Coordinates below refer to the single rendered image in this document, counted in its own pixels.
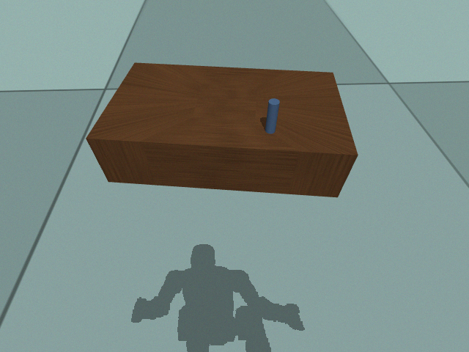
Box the can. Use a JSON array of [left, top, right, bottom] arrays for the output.
[[265, 98, 280, 133]]

